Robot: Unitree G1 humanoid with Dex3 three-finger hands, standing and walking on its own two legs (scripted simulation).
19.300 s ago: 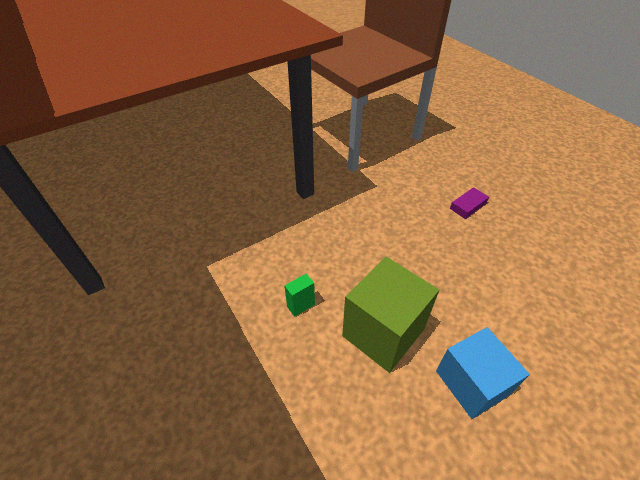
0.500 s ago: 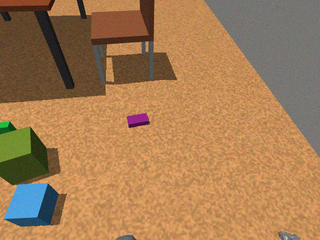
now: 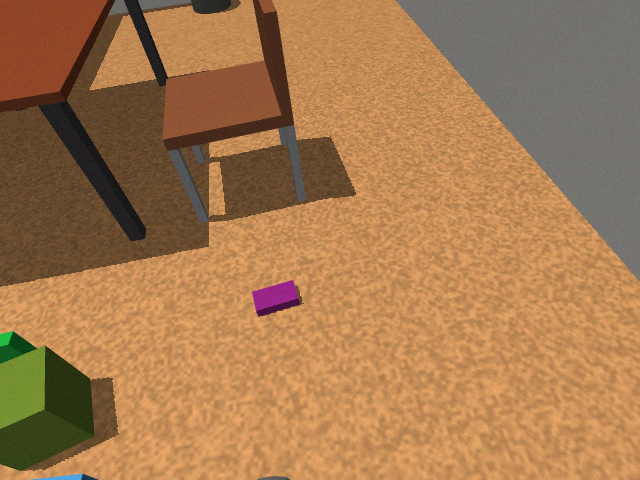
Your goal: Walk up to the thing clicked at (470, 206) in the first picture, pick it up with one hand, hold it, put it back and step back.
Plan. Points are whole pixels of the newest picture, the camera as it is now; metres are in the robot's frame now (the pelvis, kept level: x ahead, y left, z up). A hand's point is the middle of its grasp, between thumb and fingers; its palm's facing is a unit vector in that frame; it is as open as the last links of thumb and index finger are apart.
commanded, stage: walk up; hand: left
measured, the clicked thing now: (275, 298) +0.85 +0.26 -0.74
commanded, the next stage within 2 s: none
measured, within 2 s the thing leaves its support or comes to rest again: neither
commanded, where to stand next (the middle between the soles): +0.46 +0.03 m, yaw +0 degrees
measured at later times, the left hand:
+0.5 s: hand (144, 447) +0.21 +0.30 -0.15, palm faces -0.03 -0.94 -0.33, open 7.3 cm
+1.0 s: hand (177, 347) +0.35 +0.28 -0.12, palm faces +0.00 -0.90 -0.44, open 7.3 cm
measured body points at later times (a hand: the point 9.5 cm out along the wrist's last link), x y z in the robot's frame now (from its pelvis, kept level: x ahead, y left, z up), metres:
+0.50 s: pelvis +0.18 +0.03 +0.00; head +0.20 +0.06 +0.45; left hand +0.21 +0.35 -0.13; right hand +0.28 -0.28 -0.09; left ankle +0.23 +0.15 -0.73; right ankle +0.20 -0.11 -0.68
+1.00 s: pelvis +0.33 -0.01 +0.00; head +0.36 -0.03 +0.45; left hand +0.35 +0.32 -0.09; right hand +0.42 -0.32 -0.13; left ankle +0.42 +0.15 -0.69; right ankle +0.34 -0.12 -0.73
